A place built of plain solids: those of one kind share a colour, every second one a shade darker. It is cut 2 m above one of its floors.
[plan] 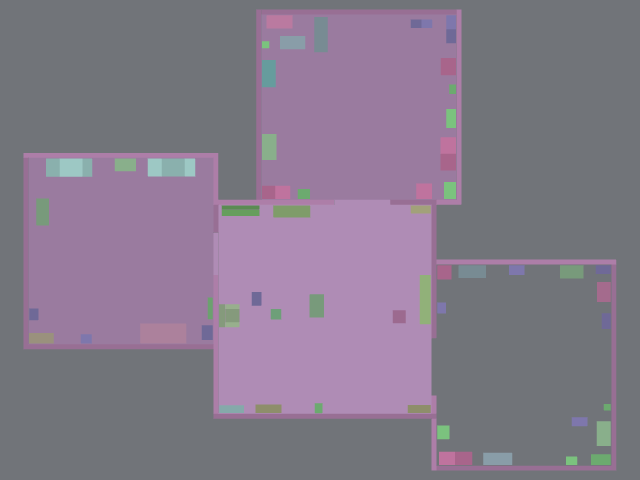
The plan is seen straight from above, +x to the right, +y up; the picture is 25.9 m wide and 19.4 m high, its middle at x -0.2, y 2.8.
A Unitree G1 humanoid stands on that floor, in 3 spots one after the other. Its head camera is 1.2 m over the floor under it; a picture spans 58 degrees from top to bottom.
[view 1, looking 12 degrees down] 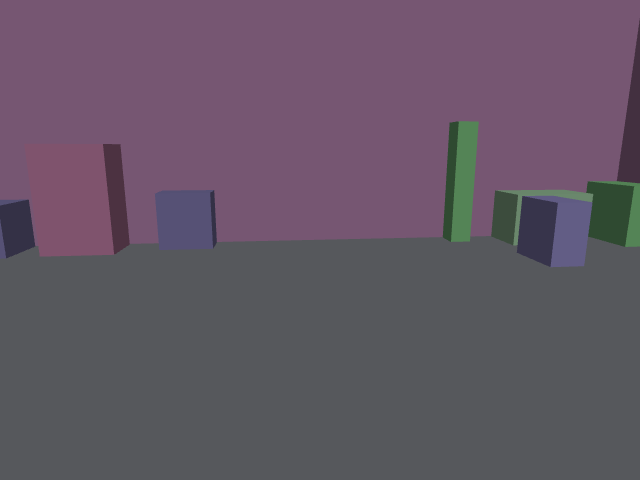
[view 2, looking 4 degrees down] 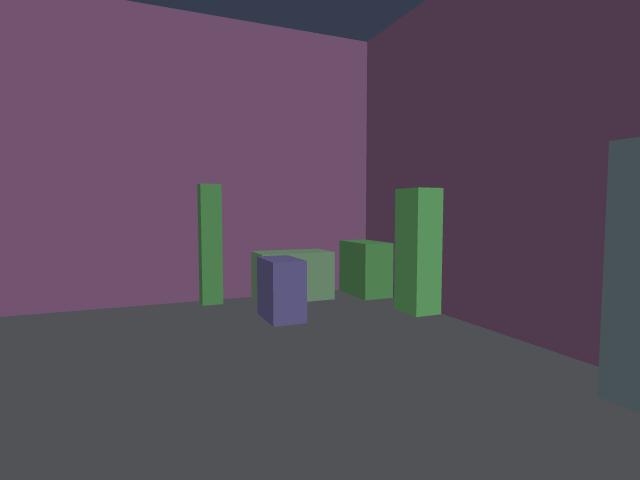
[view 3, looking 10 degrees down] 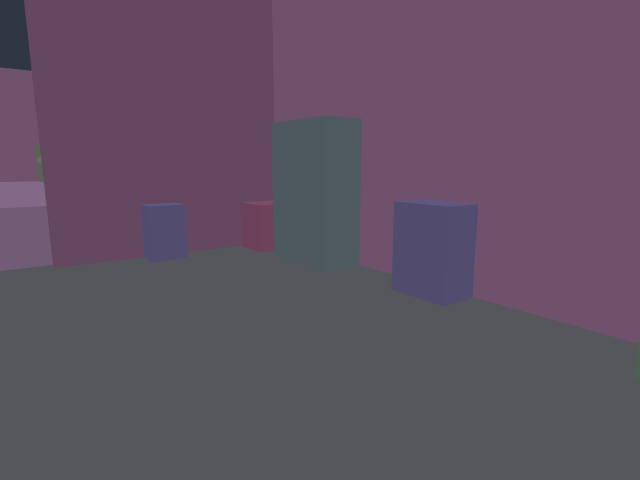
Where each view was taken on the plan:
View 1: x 5.95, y -1.55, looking -6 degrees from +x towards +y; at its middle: ground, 5.77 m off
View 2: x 5.77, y -3.09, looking -23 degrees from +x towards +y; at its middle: wall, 6.33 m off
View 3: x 10.30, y -1.55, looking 144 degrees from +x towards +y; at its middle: clothes_rail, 4.86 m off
